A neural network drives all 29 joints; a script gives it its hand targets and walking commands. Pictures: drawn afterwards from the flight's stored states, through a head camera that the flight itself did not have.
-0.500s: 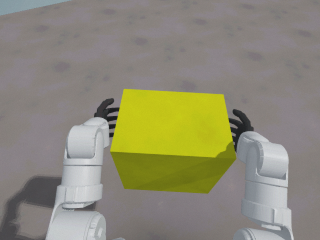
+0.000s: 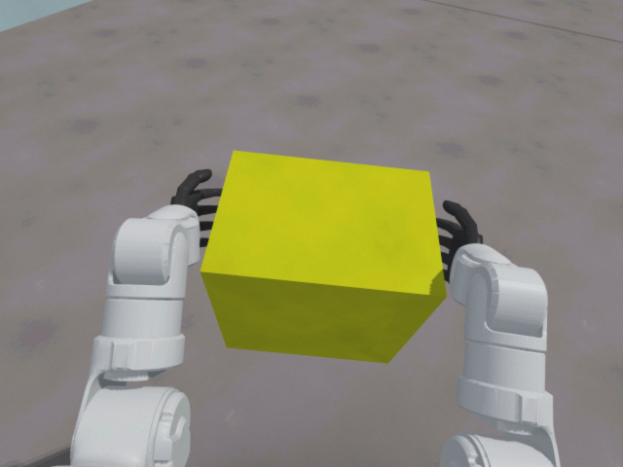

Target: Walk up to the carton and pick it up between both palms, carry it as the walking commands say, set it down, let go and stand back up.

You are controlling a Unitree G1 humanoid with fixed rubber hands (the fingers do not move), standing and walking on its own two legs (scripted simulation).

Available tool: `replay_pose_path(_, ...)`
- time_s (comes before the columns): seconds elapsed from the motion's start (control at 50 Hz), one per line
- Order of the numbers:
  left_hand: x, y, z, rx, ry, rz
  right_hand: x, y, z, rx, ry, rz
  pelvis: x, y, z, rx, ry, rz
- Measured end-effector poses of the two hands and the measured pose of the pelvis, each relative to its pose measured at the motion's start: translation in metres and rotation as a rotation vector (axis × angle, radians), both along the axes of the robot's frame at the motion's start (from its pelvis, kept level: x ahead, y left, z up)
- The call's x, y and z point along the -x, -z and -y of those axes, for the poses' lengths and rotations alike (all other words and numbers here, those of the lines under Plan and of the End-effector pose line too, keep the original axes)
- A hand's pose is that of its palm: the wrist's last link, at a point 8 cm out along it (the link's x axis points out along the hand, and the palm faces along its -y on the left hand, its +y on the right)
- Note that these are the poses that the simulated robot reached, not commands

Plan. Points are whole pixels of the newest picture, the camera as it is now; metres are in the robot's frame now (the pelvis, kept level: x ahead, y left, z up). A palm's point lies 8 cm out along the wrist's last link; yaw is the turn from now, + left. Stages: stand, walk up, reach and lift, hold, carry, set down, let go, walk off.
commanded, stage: carry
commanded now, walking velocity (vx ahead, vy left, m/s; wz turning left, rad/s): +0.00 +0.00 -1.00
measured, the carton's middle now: (318, 267) +0.37 +0.04 +0.05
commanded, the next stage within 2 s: none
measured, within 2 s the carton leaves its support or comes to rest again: neither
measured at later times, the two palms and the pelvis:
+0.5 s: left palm (390, 255) +0.34 -0.04 +0.13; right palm out of the picture +0.19 -0.33 +0.13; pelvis -0.06 -0.03 +0.01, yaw -30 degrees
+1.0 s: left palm (612, 418) +0.20 -0.24 +0.12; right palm out of the picture -0.07 -0.41 +0.12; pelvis -0.14 -0.03 +0.01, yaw -57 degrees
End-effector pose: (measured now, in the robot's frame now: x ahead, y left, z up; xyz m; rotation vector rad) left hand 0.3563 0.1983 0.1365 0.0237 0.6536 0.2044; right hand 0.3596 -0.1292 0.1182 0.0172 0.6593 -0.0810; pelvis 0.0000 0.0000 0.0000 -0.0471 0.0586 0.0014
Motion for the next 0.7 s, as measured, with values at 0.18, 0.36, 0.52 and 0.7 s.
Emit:
replay_pose_path(0.18, -0.004, 0.038, 0.123, -0.005, 0.243, -0.093, 0.066, 0.025, 0.116, -0.017, 0.248, -0.091, 0.022, -0.003, 0.017, -0.039, 0.154, -0.008)
replay_pose_path(0.36, 0.003, 0.033, 0.184, 0.051, 0.401, -0.051, 0.126, 0.005, 0.162, 0.005, 0.435, -0.044, 0.041, -0.005, 0.014, -0.05, 0.363, 0.011)
replay_pose_path(0.52, 0.015, -0.002, 0.25, -0.006, 0.548, -0.019, 0.182, -0.008, 0.206, -0.007, 0.546, -0.019, 0.065, -0.011, 0.034, -0.006, 0.55, 0.02)
replay_pose_path(0.7, 0.075, 0.021, 0.36, -0.076, 0.76, -0.078, 0.294, 0.021, 0.279, -0.058, 0.744, -0.08, 0.1, -0.004, 0.057, -0.04, 0.682, 0.014)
